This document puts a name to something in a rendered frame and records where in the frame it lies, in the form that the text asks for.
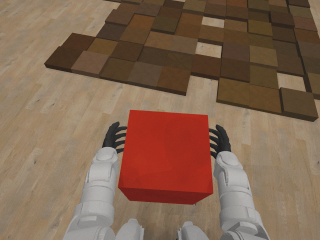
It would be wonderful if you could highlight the robot right forearm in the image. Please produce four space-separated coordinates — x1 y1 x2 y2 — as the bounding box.
213 151 271 240

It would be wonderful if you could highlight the robot left shin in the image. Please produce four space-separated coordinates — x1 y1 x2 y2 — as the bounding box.
127 218 139 224

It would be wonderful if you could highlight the carton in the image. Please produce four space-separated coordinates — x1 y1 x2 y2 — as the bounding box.
118 110 214 205

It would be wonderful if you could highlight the robot right hand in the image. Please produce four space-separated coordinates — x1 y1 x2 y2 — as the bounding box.
209 124 231 159

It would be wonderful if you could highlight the robot left forearm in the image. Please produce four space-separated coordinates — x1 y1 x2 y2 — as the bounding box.
62 147 119 240

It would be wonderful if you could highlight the robot shin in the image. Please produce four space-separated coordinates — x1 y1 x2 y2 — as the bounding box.
127 218 139 224
182 221 193 227

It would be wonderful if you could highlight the robot right shin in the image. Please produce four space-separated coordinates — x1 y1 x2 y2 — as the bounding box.
182 221 193 227

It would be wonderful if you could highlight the robot right upper arm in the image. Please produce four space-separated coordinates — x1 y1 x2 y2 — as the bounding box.
219 229 267 240

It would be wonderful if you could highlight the robot left upper arm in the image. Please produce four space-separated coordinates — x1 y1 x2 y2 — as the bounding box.
63 225 116 240

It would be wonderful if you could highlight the robot left hand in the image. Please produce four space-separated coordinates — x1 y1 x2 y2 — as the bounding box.
102 121 127 154

